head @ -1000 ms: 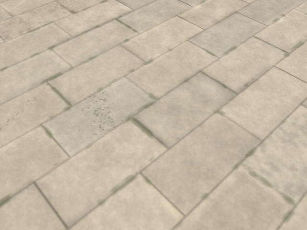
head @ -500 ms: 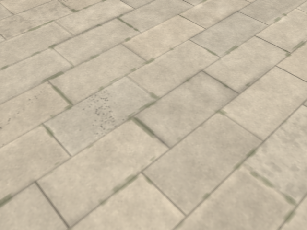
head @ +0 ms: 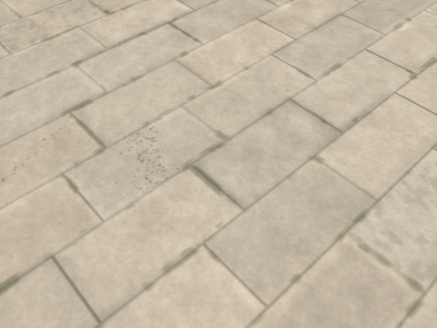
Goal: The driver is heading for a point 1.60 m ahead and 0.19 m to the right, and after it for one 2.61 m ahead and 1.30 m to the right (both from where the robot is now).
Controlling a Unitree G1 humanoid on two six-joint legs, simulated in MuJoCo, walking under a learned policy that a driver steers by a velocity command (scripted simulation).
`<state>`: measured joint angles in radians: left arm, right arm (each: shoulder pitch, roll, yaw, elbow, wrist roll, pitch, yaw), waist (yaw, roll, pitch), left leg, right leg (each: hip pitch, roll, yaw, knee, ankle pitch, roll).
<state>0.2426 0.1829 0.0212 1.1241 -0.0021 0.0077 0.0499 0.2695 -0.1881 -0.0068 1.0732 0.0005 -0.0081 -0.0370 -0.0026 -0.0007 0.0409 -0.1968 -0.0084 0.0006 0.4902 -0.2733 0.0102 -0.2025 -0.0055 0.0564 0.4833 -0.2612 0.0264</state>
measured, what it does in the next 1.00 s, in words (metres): walks ahead: left foot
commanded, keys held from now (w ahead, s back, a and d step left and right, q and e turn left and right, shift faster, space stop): shift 0.04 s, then w+shift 0.96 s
